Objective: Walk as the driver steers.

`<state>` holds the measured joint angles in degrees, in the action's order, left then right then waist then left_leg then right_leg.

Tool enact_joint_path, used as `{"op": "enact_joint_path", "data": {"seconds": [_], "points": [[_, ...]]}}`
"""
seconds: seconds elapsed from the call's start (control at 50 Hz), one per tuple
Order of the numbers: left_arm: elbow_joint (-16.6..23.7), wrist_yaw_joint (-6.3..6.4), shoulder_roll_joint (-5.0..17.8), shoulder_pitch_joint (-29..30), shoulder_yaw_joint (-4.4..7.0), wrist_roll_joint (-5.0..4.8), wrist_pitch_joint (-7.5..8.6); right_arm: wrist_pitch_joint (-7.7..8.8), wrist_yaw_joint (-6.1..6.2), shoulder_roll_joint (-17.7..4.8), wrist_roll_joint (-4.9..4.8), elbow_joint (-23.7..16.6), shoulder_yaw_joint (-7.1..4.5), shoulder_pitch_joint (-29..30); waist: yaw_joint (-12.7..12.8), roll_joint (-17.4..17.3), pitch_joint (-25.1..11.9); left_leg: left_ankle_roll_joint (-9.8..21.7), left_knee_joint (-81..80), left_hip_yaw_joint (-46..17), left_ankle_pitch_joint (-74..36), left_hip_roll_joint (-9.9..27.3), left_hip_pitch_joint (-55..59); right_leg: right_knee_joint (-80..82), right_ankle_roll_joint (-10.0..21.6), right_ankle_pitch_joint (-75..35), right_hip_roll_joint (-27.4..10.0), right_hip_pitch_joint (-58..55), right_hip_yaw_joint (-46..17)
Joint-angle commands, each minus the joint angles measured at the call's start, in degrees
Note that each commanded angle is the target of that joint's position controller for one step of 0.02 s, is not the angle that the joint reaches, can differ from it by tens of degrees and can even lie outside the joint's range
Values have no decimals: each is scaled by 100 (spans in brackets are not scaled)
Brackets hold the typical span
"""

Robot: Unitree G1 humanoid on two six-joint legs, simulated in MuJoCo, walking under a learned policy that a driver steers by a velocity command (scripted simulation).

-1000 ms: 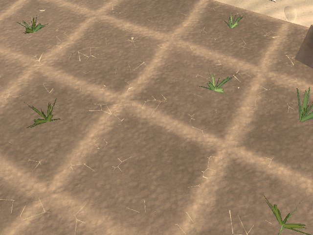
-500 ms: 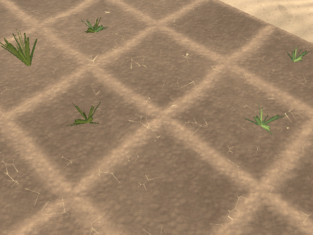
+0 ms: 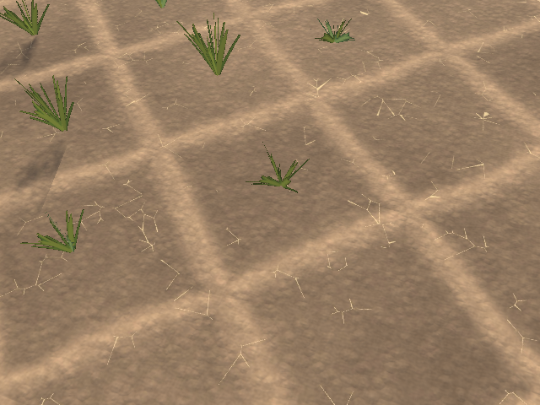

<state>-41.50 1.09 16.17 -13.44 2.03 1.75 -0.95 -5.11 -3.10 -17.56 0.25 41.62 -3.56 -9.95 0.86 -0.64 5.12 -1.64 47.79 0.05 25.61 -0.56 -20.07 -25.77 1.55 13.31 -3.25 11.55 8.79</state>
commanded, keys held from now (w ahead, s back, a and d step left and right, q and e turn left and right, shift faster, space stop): q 0.12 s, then w+q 0.12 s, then w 0.38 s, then w+e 0.38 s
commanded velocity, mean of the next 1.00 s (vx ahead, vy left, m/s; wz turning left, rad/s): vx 0.32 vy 0.00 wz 0.17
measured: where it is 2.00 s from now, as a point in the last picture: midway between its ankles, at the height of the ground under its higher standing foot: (294, 254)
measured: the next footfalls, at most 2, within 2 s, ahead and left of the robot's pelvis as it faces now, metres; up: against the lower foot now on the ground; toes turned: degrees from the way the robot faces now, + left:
left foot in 0.08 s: +0.02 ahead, +0.11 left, +0.00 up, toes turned +4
right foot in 0.68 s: +0.28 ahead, -0.04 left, +0.00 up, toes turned +13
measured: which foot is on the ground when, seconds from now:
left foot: up 0.00-0.06, down 0.08-0.68, up 0.70-1.00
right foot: down 0.00-0.08, up 0.10-0.66, down 0.68-1.00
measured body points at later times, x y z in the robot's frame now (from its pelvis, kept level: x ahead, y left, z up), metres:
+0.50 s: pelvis +0.06 +0.04 +0.01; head +0.06 +0.06 +0.46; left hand +0.12 +0.34 -0.11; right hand +0.14 -0.22 -0.11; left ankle -0.02 +0.11 -0.74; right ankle +0.16 -0.08 -0.70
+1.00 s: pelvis +0.30 +0.03 +0.01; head +0.34 +0.01 +0.45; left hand +0.25 +0.29 -0.12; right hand +0.50 -0.20 -0.11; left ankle +0.41 +0.20 -0.68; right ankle +0.24 -0.05 -0.74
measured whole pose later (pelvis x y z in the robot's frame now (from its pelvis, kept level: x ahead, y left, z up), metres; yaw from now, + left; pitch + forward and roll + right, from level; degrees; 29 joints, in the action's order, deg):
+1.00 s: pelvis +0.30 +0.03 +0.01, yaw +6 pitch +2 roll +0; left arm -49.6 -1.0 13.5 -26.1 2.4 -0.3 3.2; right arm 2.3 -2.2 -16.2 2.9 43.3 -0.7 -7.2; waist 2.8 -2.6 2.1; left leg -1.7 47.3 -1.9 6.3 3.9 -37.2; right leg -14.3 5.9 12.7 6.7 2.5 -6.0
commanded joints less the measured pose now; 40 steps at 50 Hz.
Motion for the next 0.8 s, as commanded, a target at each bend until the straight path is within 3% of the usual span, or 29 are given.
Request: {"op": "enact_joint_path", "data": {"seconds": [0.02, 0.06, 0.08, 0.1, 0.12, 0.14, 0.16, 0.18, 0.2, 0.22, 0.28, 0.42, 0.56, 0.62, 0.66, 0.68, 0.7, 0.72, 0.74, 0.76, 0.8], "points": [[307, -41, 1134, -14, 328, 0, 29, 106, -1, -414, -37, -507, -64, 56, 58, 1143, -708, 173, -772, 325, 26, -59, 326, 381, 922, -2276, -1455, -489, -907], [296, -57, 1158, 83, 344, -98, -25, 188, 49, -379, 31, -442, -58, -252, -199, 897, -763, 337, -2048, 418, -826, -165, 1077, -208, 566, -1913, -1359, -122, -589], [228, -77, 1050, -144, 331, -99, -45, 259, 125, -548, 115, -392, -97, -403, -260, 318, -780, 415, -2827, -119, -1329, -16, 1605, -878, 191, -1136, -1151, 380, -300], [380, -120, 557, -447, 218, 1, -102, 337, 199, -1173, 153, -490, -203, -411, -31, -1391, -759, 750, -3240, -2298, -2555, 1612, 2191, -2477, -261, 1745, -435, 1706, 209], [696, 10, 588, 141, 172, 20, -219, 349, 183, -1708, 59, -531, -374, -728, -411, -1375, -552, 1683, -3099, -3119, -3954, 2394, 1415, -3233, -365, 2507, 255, 2259, -480], [672, 26, 763, 274, 215, -3, -266, 346, 186, -1422, 21, -384, -336, -952, -430, -787, -548, 1875, -3065, -2710, -3391, 2052, 1552, -3674, -357, 2171, 73, 2292, -882], [631, -27, 799, 262, 235, -51, -237, 322, 205, -1123, 15, -364, -246, -684, -275, -769, -337, 1731, -3299, -2411, -1877, 1645, 1384, -3591, -307, 1625, -9, 2391, -1000], [557, -90, 903, 280, 277, -41, -173, 294, 216, -901, 43, -400, -181, -360, -156, -752, -183, 1478, -3581, -2217, -422, 1204, 1311, -3343, -280, 1109, -78, 2414, -1056], [498, -157, 971, 241, 315, 39, -141, 307, 254, -803, 30, -432, -144, -276, -164, -978, -155, 1407, -3774, -2210, 173, 982, 1394, -3334, -288, 790, -32, 2468, -972], [424, -212, 980, 187, 325, 77, -120, 342, 247, -732, 29, -408, -110, -357, -166, -939, -208, 1394, -3873, -2235, 202, 908, 1521, -3346, -300, 562, 7, 2482, -970], [323, -298, 775, 189, 294, 66, -68, 516, 214, -767, 24, -257, -118, -708, -172, -518, -300, 1397, -3970, -2232, -78, 922, 1868, -3067, -332, 163, 44, 2620, -953], [302, -327, 608, 658, 254, 56, 93, 747, 255, -729, 59, 130, -73, -1361, -426, -557, -102, 1529, -4125, -2228, -387, 1062, 2023, -2023, -384, -236, 0, 2792, -906], [543, -348, 501, 1219, 176, -4, 252, 888, 294, -780, 84, 413, -76, -1669, -569, -472, 153, 1579, -3889, -2166, -992, 1201, 1845, -1092, -166, -149, 64, 2380, -858], [546, -304, 510, 900, 178, -37, 306, 924, 311, -851, 73, 478, -90, -1522, -315, -504, 96, 1386, -3599, -2052, -2021, 1228, 1497, -671, 19, -23, 209, 1342, -744], [218, -192, 583, -20, 245, -24, 352, 936, 314, -842, 58, 518, -70, -1370, 167, -244, -277, 1117, -2599, -1521, -3442, 899, 1119, -129, 195, -149, 547, -233, -521], [3, -112, 853, -810, 340, 16, 407, 964, 306, -676, 66, 514, -11, -1365, 517, 193, -814, 944, -1260, -1025, -3639, 525, 692, 51, 387, 163, 132, -1340, -1061], [-49, -76, 1492, -1639, 456, 107, 439, 993, 303, -247, -17, 274, 111, -1450, 710, 1322, -1497, 618, 781, -333, -2035, -175, -588, 762, 948, 1605, -1352, -2524, -3519], [-188, -155, 1543, -1532, 464, -27, 392, 983, 288, -405, 154, 254, 71, -1592, 372, 1513, -1188, 572, 1497, -358, 315, -538, -1678, 1478, 1259, 1994, -1814, -2365, -5339], [-132, -228, 1092, -1028, 371, -128, 356, 952, 270, -572, 268, 296, 31, -1341, 105, 742, -519, 640, 1915, -530, -130, -60, -1910, 1403, 1285, 2265, -1692, -1708, -4921], [-34, -276, 817, -639, 308, -128, 366, 971, 203, -549, 266, 277, 48, -1046, 19, 340, -198, 641, 1808, -488, -602, 163, -1860, 1402, 1220, 1693, -1399, -1162, -4180], [-45, -279, 630, -456, 234, -106, 424, 951, 140, -423, 265, 262, 87, -892, -137, 414, -124, 513, 1387, -368, -990, 394, -1588, 1546, 1072, 293, -856, -682, -3253]]}}
Velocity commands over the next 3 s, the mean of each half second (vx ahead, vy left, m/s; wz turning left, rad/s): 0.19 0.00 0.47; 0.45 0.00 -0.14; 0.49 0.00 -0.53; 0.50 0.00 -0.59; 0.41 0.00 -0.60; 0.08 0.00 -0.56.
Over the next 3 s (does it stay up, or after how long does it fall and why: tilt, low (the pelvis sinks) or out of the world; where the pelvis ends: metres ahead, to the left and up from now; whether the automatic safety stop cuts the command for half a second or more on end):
stays up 1.08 -0.21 0.00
